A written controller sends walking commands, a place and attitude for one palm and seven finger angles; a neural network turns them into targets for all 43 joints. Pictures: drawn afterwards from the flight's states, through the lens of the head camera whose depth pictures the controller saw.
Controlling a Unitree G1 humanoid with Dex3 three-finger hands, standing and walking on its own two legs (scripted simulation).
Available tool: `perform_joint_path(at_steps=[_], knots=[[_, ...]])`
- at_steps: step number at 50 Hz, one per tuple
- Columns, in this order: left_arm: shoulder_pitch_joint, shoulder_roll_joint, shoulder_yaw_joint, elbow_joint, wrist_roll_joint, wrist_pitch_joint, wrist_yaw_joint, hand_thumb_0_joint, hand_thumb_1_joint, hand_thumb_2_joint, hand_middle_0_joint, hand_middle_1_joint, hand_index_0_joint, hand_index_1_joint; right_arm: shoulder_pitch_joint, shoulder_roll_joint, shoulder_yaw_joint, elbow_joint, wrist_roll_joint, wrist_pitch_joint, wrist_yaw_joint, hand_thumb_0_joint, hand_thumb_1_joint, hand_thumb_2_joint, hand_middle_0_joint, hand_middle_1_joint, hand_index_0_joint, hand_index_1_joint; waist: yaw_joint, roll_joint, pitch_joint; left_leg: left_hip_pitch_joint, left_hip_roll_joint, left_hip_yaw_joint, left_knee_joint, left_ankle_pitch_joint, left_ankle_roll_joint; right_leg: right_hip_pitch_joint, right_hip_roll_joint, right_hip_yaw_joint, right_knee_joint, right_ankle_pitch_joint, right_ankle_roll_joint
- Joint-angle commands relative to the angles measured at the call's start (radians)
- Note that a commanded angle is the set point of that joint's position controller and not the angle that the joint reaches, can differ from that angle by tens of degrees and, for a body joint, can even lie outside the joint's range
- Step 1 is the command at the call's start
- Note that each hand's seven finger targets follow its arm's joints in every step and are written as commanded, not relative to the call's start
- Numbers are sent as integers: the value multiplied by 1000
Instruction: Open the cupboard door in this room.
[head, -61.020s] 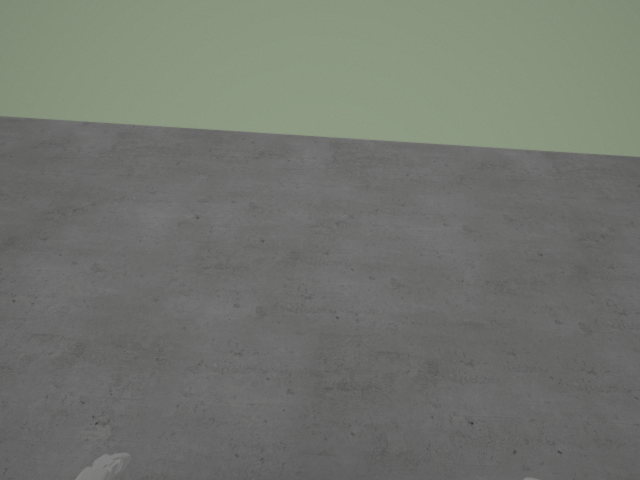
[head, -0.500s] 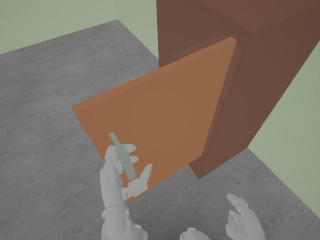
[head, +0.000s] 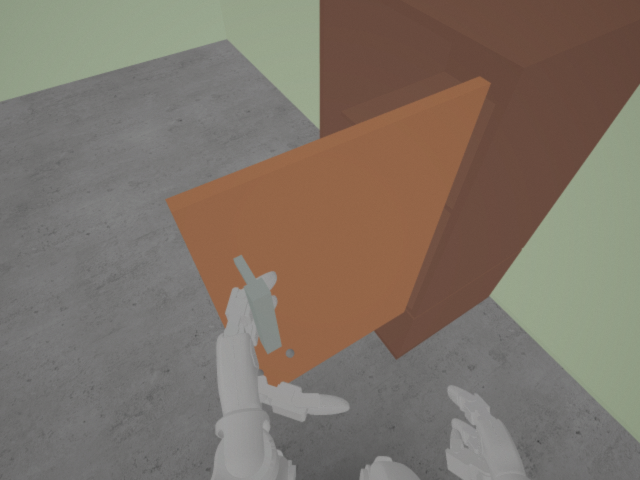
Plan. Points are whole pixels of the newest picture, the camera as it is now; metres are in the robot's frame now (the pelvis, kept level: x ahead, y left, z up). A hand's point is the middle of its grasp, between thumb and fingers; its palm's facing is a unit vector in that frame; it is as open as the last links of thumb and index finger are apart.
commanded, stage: slide the hand sideways off the handle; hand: left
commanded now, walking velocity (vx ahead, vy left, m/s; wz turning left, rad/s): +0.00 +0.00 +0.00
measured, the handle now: (257, 306) +0.31 +0.09 +0.05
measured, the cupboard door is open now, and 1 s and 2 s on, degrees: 89 95 95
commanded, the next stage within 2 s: draw the hand back to the body in 1.30 s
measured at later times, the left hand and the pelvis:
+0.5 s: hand (299, 400) +0.21 +0.04 +0.04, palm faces -0.19 -0.98 +0.05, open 16.1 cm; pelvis -0.01 +0.01 -0.01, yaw -1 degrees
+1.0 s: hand (241, 438) +0.17 +0.09 +0.04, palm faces -0.13 -0.99 +0.01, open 16.1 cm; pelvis -0.01 +0.01 -0.02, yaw -1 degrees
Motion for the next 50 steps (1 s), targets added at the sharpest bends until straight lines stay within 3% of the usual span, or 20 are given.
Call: perform_joint_path(at_steps=[1, 5, 6, 7, 9, 10, 12, 14, 17, 19, 21, 24, 26, 29, 33, 34, 38, 43, 44, 50], knots=[[-115, -191, -42, -230, 12, -43, 25, 0, -500, 300, -150, -300, -150, -300, -77, -91, -37, -157, 10, -55, -4, 0, -900, -900, 200, 300, 200, 300, -2, -75, -224, 162, 4, 2, -155, 239, 10, 131, -13, 18, -190, 266, 9], [-123, -196, -45, -236, 12, -34, 27, 0, -500, 300, -150, -300, -150, -300, -82, -88, -36, -154, 9, -56, -3, 0, -900, -900, 200, 300, 200, 300, -4, -76, -216, 156, 3, 3, -150, 235, 11, 127, -14, 20, -193, 265, 11], [-115, -43, -220, -268, 106, -78, -173, 0, -500, 300, -150, -300, -150, -300, -9, -139, -44, -143, 24, -52, 5, 0, -900, -900, 200, 300, 200, 300, -106, -105, -151, 162, 4, 8, -122, 245, 31, 87, -35, 63, -190, 335, 19], [-124, 20, -140, -323, 61, -121, -286, 0, -500, 300, -150, -300, -150, -300, -16, -127, -53, -167, 28, -45, 2, 0, -900, -900, 200, 300, 200, 300, -63, -70, -201, 148, 2, 12, -117, 251, 31, 125, -43, 69, -177, 360, 12], [-142, 69, -125, -369, 18, -154, -411, 0, -500, 300, -150, -300, -150, -300, -21, -128, -51, -188, 33, -37, -7, 0, -900, -900, 200, 300, 200, 300, -55, -21, -246, 159, -1, 11, -110, 269, 34, 158, -46, 81, -156, 392, 6], [-140, 62, -131, -398, -12, -168, -468, 0, -500, 300, -150, -300, -150, -300, -28, -124, -51, -201, 38, -43, -8, 0, -900, -900, 200, 300, 200, 300, -58, -18, -257, 163, -2, 11, -99, 268, 35, 140, -46, 81, -148, 383, 10], [-81, 44, -117, -392, -85, -167, -534, 0, -500, 300, -150, -300, -150, -300, -33, -119, -46, -236, 51, -47, -12, 0, -900, -900, 200, 300, 200, 300, -52, -29, -213, 147, -2, 4, -109, 216, 33, 115, -38, 71, -156, 300, 8], [-61, 19, -80, -397, -147, -147, -535, 0, -500, 300, -150, -300, -150, -300, -42, -120, -43, -260, 62, -49, -19, 0, -900, -900, 200, 300, 200, 300, -39, -59, -190, 135, -2, -3, -125, 165, 30, 100, -27, 57, -166, 205, 6], [-23, 24, -18, -401, -163, -120, -464, 0, -500, 300, -150, -300, -150, -300, -45, -126, -46, -281, 60, -42, -22, 0, -900, -900, 200, 300, 200, 300, -22, -96, -186, 114, -2, -6, -132, 129, 25, 76, -23, 44, -160, 138, 11], [40, 68, 27, -379, -126, -107, -412, 0, -500, 300, -150, -300, -150, -300, -37, -131, -48, -289, 53, -33, -17, 0, -900, -900, 200, 300, 200, 300, 2, -98, -198, 95, -3, -6, -129, 156, 21, 85, -20, 39, -131, 159, 6], [68, 67, 21, -384, -82, -104, -382, 0, -500, 300, -150, -300, -150, -300, -25, -124, -51, -298, 50, -22, -7, 0, -900, -900, 200, 300, 200, 300, 1, -106, -205, 89, -2, 4, -117, 180, 20, 81, -24, 45, -115, 195, 7], [109, 100, 40, -391, -53, -104, -368, 0, -500, 300, -150, -300, -150, -300, -24, -123, -50, -309, 51, -6, -1, 0, -900, -900, 200, 300, 200, 300, 11, -94, -187, 65, -3, 9, -119, 150, 20, 83, -22, 55, -124, 161, 4], [133, 120, 59, -411, -60, -109, -381, 0, -500, 300, -150, -300, -150, -300, -23, -122, -49, -316, 53, 2, -2, 0, -900, -900, 200, 300, 200, 300, 12, -102, -183, 59, -4, 19, -117, 125, 21, 90, -23, 68, -140, 139, 7], [171, 137, 75, -441, -83, -108, -408, 0, -500, 300, -150, -300, -150, -300, -26, -125, -44, -329, 59, 10, -7, 0, -900, -900, 200, 300, 200, 300, 17, -61, -167, 64, -4, 19, -126, 119, 21, 94, -18, 71, -149, 133, 4], [227, 136, 85, -474, -131, -113, -447, 0, -500, 300, -150, -300, -150, -300, -18, -126, -41, -333, 64, 8, -15, 0, -900, -900, 200, 300, 200, 300, 6, -58, -143, 66, -2, 19, -123, 117, 20, 90, -13, 69, -159, 142, 10], [238, 131, 82, -478, -142, -113, -457, 0, -500, 300, -150, -300, -150, -300, -13, -128, -41, -335, 63, 5, -16, 0, -900, -900, 200, 300, 200, 300, 1, -82, -146, 58, -2, 13, -122, 129, 22, 106, -12, 67, -157, 159, 10], [275, 143, 83, -515, -160, -141, -495, 0, -500, 300, -150, -300, -150, -300, -9, -131, -47, -335, 64, -6, -19, 0, -900, -900, 200, 300, 200, 300, -11, -70, -140, 47, -1, 12, -100, 132, 22, 76, -13, 66, -141, 172, 16], [332, 201, 138, -519, -162, -175, -535, 0, -500, 300, -150, -300, -150, -300, -5, -132, -58, -325, 63, -15, -25, 0, -900, -900, 200, 300, 200, 300, -6, -66, -148, 17, -1, 14, -67, 148, 21, 60, -12, 76, -116, 194, 17], [362, 201, 146, -529, -168, -176, -542, 0, -500, 300, -150, -300, -150, -300, -8, -129, -62, -329, 64, -15, -26, 0, -900, -900, 200, 300, 200, 300, 8, -64, -165, 16, -3, 15, -67, 164, 22, 84, -11, 77, -111, 211, 14], [450, 213, 172, -580, -207, -167, -588, 0, -500, 300, -150, -300, -150, -300, -20, -125, -71, -339, 75, -8, -36, 0, -900, -900, 200, 300, 200, 300, 15, -46, -184, 22, -4, 22, -59, 184, 22, 100, -11, 82, -109, 251, 22]])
